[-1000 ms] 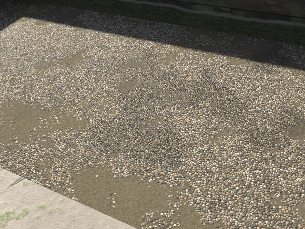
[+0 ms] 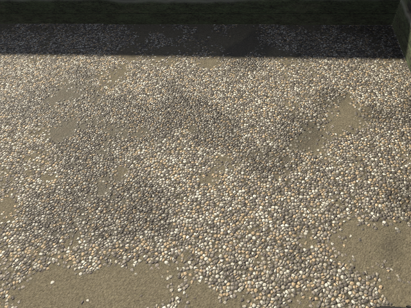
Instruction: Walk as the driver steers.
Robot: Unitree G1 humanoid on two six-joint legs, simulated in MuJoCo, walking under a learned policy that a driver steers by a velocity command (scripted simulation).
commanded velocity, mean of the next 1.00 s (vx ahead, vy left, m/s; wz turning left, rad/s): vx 0.50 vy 0.00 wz -0.15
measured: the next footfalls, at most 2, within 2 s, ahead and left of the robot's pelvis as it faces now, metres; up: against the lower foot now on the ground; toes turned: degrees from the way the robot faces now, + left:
left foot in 0.20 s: +0.12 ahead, +0.11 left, +0.00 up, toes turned +6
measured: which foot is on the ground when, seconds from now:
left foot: up 0.00-0.18, down 0.20-1.00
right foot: down 0.00-1.00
